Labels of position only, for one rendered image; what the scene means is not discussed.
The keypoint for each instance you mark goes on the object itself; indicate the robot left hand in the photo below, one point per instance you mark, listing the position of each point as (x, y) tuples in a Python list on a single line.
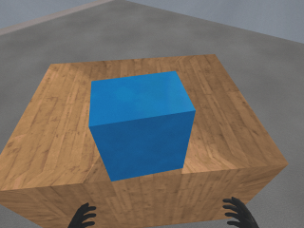
[(80, 216)]

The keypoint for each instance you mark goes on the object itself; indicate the carton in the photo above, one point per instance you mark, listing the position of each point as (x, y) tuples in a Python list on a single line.
[(141, 124)]

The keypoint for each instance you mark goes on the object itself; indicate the pedestal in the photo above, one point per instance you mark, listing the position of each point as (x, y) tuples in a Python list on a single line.
[(51, 165)]

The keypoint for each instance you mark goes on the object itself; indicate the robot right hand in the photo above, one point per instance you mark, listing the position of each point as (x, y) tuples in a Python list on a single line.
[(243, 214)]

